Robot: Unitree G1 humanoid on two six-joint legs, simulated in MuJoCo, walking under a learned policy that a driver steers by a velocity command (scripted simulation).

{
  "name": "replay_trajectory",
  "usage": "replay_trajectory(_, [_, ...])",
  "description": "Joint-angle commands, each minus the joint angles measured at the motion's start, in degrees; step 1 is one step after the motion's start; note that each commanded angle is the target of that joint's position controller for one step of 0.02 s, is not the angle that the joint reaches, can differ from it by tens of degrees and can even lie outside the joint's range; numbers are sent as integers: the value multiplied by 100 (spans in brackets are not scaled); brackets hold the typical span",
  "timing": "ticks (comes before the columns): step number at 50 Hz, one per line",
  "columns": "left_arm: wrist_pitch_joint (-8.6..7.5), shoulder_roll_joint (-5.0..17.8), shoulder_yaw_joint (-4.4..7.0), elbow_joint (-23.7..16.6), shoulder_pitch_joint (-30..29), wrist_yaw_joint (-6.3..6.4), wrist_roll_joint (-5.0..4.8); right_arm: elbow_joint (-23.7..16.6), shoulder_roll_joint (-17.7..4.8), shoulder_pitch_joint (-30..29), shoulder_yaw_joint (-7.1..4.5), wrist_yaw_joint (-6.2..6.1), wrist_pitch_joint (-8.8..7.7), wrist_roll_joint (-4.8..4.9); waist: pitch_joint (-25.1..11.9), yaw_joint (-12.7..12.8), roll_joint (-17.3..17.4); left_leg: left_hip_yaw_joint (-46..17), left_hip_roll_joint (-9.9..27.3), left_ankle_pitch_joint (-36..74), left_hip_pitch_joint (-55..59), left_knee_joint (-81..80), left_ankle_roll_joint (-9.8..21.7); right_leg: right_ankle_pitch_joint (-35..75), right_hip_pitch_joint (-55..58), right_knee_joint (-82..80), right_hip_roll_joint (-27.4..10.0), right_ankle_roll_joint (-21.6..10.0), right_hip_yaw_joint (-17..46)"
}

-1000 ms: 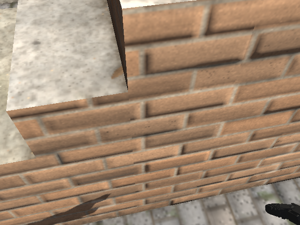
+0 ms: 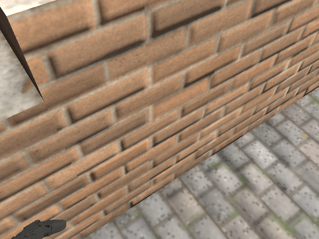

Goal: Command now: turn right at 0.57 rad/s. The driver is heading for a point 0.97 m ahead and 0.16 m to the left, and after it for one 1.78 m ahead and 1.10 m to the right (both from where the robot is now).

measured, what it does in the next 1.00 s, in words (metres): steps on the spot, turning left: right foot, then left foot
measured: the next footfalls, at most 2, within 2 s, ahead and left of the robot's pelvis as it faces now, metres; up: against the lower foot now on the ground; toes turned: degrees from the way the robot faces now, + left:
right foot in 0.06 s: +0.02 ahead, -0.14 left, +0.00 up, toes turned -4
left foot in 0.50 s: -0.04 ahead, +0.08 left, +0.00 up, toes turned +9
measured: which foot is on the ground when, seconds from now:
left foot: down 0.00-0.06, up 0.08-0.48, down 0.50-0.96, up 0.98-1.00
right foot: up 0.00-0.04, down 0.06-0.52, up 0.54-0.94, down 0.96-1.00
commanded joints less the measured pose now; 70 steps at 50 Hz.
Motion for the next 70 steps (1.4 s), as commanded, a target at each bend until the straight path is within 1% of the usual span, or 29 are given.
replay_trajectory(1, [-62, 561, 203, -364, 212, -41, 13, -298, -1106, -174, -341, 25, -67, 81, -905, 195, 1063, -1103, 1419, 1110, 848, -535, 855, 449, 553, -1317, 145, -349, -304])
replay_trajectory(3, [-18, 724, 261, -198, 614, -25, 9, -36, -817, 310, -257, 22, -86, 203, -828, 283, 480, -774, 1061, 659, 17, 53, 252, 1261, 1883, -2591, 300, -789, -144])
replay_trajectory(4, [-10, 1012, 306, -210, 890, 36, 14, -144, -388, 286, -103, 68, -123, -39, -933, 267, -831, -215, 528, -1017, -1228, 1450, -291, 3011, 2909, -2745, -852, -1156, 1348])
replay_trajectory(5, [-50, 1347, 336, -327, 592, 80, 238, -374, -413, -69, -93, 5, -161, -109, -942, 365, -1594, -552, 15, -2455, -1996, 2514, -711, 3561, 2283, -2880, -1970, -2276, 2429])
replay_trajectory(6, [-136, 900, 203, -417, 341, 85, 327, -386, -703, -314, -168, -24, -94, -92, -991, 476, -1049, -1092, 177, -2347, -1770, 3261, -770, 3418, 1956, -3003, -1768, -2360, 2078])
replay_trajectory(7, [-214, 547, 61, -341, -11, 74, 353, -244, -648, -126, -173, -15, -29, -5, -923, 219, -981, -1274, 223, -1936, -1555, 3384, -767, 3264, 1711, -3019, -1415, -2033, 1489])
replay_trajectory(10, [-321, 106, -92, -118, -484, 25, 182, 201, -524, 528, -193, -22, 117, -38, -727, -127, -802, -1213, 198, -1134, -650, 3352, -941, 3560, 1108, -2989, -804, -1509, 404])
replay_trajectory(13, [-319, 255, -33, -3, -414, 87, 221, 54, -429, 269, -136, -12, 110, 55, -433, 69, -677, -1091, 192, -1033, -627, 2620, -913, 2751, 1249, -3020, -754, -1490, 223])
replay_trajectory(20, [-182, 752, 203, 250, -142, 262, 46, -213, -408, 203, -85, 87, 9, 111, -451, 332, -447, -879, 239, -1836, -1011, 2163, -697, 2707, 1966, -2834, -1444, -1961, 840])
replay_trajectory(25, [-92, 722, 287, 376, -285, 290, -105, -214, -434, 637, -91, 251, 46, 38, -656, -1, -218, -715, -46, -307, 212, 305, -39, 2900, 1539, -2003, -1105, -1261, 41])
replay_trajectory(26, [-109, 527, 263, 386, -136, 263, -9, -206, -829, 872, -207, 202, 39, 38, -754, 38, 568, -1618, 458, 1282, 969, -126, 286, 1815, 774, -975, -647, -704, -523])
replay_trajectory(27, [-141, 210, 155, 35, -489, 262, 174, -283, -1478, 818, -369, 133, 37, -18, -549, 66, 2101, -3724, 1710, 2418, 1328, -548, 1357, -642, -786, 103, 391, -92, -870])
replay_trajectory(28, [17, 347, 93, 245, -490, 146, 433, -252, -1164, 1225, -357, 236, 52, -94, -568, -385, 1294, -3745, 1899, 2759, 1406, -879, 1549, -1375, -1082, 1116, 505, -197, -149])
replay_trajectory(29, [-87, 447, 233, 5, -914, 162, 116, -349, -1215, 815, -322, 184, -114, -150, -741, -186, 1110, -3678, 1728, 1477, 1322, -910, 1704, -1215, -1182, 1785, 356, -141, 369])
replay_trajectory(31, [-211, 664, 292, 99, -759, 146, 88, -384, -1024, 225, -305, 56, -186, 155, -389, 93, 589, -3250, 1339, -178, 1329, -1141, 1245, -135, -1691, 1623, 186, -143, 450])
replay_trajectory(34, [-358, 530, 270, 165, -657, 132, 121, -385, -776, 323, -202, -75, -198, 170, -413, 110, 591, -2934, 993, -249, 1415, -1309, 1006, 793, -1534, 1177, 268, -20, 357])
replay_trajectory(36, [-446, 425, 225, 140, -797, 164, 132, -471, -720, 206, -159, -88, -207, 50, -377, 36, 701, -2644, 764, -26, 1285, -1271, 953, 1026, -1247, 448, 334, 97, 239])
replay_trajectory(43, [-727, 495, 227, 118, -730, 99, -30, -641, -1023, 187, -291, 46, -128, 132, -263, -102, 1076, -3125, 597, -703, 429, -948, 1058, 307, -24, -1234, 544, 92, 136])
replay_trajectory(47, [-821, 458, 197, 218, -301, 95, -55, -822, -671, -276, -186, 41, -135, 210, -445, 298, 891, -3300, 318, 69, 154, -229, 814, 1116, 1288, -2880, 538, -278, 23])
replay_trajectory(48, [-836, 566, 213, 259, -18, 146, 32, -855, -355, -284, -80, 47, -181, 166, -746, 380, 711, -3094, 71, 25, -241, 325, 510, 1445, 2181, -3050, 122, -426, 322])
replay_trajectory(49, [-808, 979, 245, 269, 306, 160, 326, -1040, -65, -384, 13, 38, -245, 73, -1026, 403, -432, -2299, -537, -1187, -1353, 1536, 102, 1983, 3052, -3121, -960, -971, 1699])
replay_trajectory(50, [-777, 1026, 291, 421, 451, 115, 418, -1183, -373, -359, -38, 2, -266, 91, -883, 250, -1433, -1923, -579, -2690, -1993, 2405, -185, 2447, 2712, -3352, -1795, -1836, 2968])
replay_trajectory(51, [-776, 512, 132, 361, 203, 111, 333, -1045, -775, -177, -150, -15, -249, 27, -878, 156, -1025, -2060, -172, -2526, -1784, 3111, -451, 3026, 2481, -3175, -1840, -2032, 2696])
replay_trajectory(52, [-729, 300, 57, 356, 15, 134, 284, -937, -793, -116, -160, -12, -225, 14, -847, 93, -840, -1902, -153, -2372, -1671, 3373, -629, 3542, 2360, -3040, -1446, -1906, 1991])
replay_trajectory(57, [-530, 592, 76, 524, -252, 254, 129, -849, -97, -271, 77, 97, -221, -12, -955, 93, -489, -1315, -111, -1477, -425, 1899, -865, 4712, 1640, -2788, -779, -1637, 665])
replay_trajectory(62, [-487, 373, -56, 755, 16, 199, 3, -799, -271, -456, 93, 139, -282, -77, -957, 155, -427, -1339, -111, 502, 985, -500, -465, 2720, 1329, -2607, -476, -1087, 615])
replay_trajectory(64, [-614, 276, -117, 855, 307, 166, 213, -783, -799, -585, -3, 55, -176, -104, -910, 422, 563, -1957, 400, 614, 1160, -42, -1, 638, 813, -2652, 81, -475, 165])
replay_trajectory(66, [-643, 396, -128, 927, -98, 199, 211, -743, -342, -713, 126, 110, -177, -90, -502, 198, 476, -1945, 239, -47, 517, -273, 149, 895, 1012, -2410, 164, -235, 57])
replay_trajectory(70, [-531, 559, -148, 1065, 99, 290, 192, -545, -365, -667, 141, 222, -345, -39, -558, 281, 599, -1820, 102, 1065, 521, -77, 32, 1335, 1132, -2228, 60, -325, 118])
